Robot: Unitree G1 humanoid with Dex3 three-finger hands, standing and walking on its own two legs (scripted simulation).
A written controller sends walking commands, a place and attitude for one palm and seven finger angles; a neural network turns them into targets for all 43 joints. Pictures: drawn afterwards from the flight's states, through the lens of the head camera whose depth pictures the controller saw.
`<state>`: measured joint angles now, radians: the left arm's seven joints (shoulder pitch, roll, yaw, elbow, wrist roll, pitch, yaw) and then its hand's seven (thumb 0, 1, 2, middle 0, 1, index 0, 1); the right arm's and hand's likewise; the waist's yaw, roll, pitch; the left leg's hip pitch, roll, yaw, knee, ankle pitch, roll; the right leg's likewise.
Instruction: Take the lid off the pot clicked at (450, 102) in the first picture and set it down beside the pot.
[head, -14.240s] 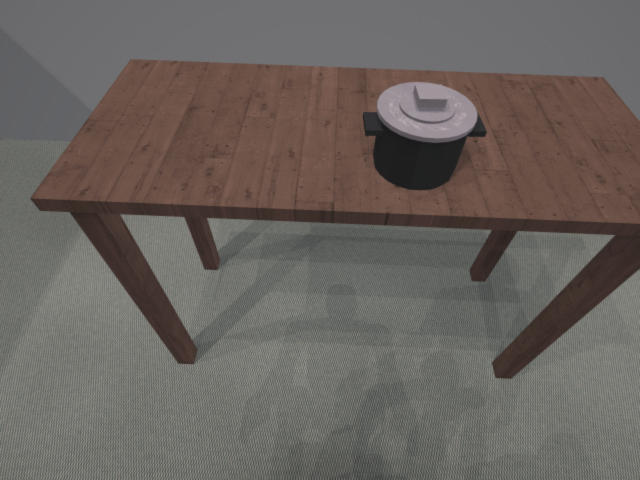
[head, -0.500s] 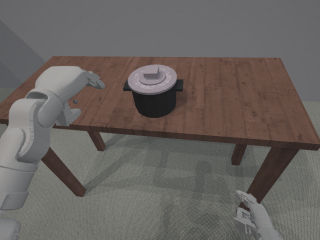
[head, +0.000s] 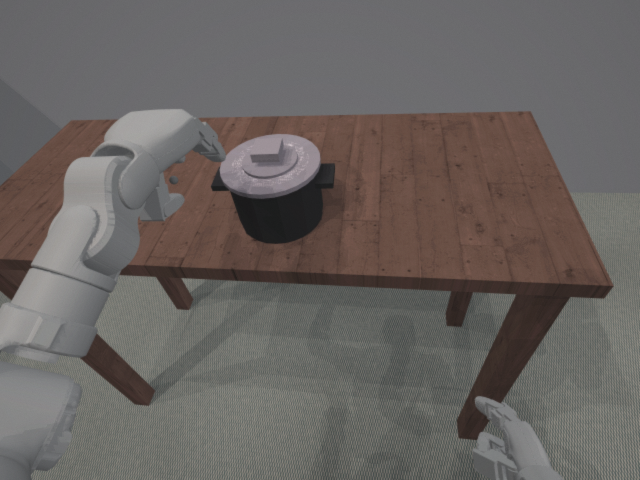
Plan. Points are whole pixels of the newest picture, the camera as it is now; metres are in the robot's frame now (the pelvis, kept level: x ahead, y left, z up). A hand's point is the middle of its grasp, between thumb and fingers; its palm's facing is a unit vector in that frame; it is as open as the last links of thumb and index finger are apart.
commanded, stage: move the open hand above the knob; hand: left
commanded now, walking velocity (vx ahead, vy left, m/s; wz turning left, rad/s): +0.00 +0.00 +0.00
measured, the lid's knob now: (267, 150) +0.54 +0.12 +0.15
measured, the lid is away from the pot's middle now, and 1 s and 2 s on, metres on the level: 0.00 0.00 0.00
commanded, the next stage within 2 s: lower the open fingers around the knob in 1.60 s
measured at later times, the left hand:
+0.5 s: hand (219, 147) +0.45 +0.16 +0.21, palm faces -0.21 -0.02 -0.98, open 9.9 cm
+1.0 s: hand (255, 115) +0.51 +0.12 +0.22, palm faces -0.24 -0.03 -0.97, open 9.9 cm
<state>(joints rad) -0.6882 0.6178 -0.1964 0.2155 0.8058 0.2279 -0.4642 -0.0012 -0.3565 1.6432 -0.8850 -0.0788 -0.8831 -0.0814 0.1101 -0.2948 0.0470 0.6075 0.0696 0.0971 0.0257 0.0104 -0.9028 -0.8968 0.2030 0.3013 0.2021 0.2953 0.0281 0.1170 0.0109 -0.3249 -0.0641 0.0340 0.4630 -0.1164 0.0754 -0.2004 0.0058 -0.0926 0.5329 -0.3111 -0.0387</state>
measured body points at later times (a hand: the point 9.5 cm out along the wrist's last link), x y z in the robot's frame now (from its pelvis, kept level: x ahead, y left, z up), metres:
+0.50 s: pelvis +0.03 -0.01 +0.00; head +0.04 -0.06 +0.45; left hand +0.46 +0.16 +0.27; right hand +0.20 -0.25 -0.11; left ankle +0.08 +0.07 -0.73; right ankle -0.01 -0.09 -0.73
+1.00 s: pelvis +0.04 +0.00 +0.00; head +0.06 -0.04 +0.45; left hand +0.52 +0.12 +0.27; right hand +0.14 -0.26 -0.13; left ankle +0.08 +0.07 -0.73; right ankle -0.01 -0.09 -0.73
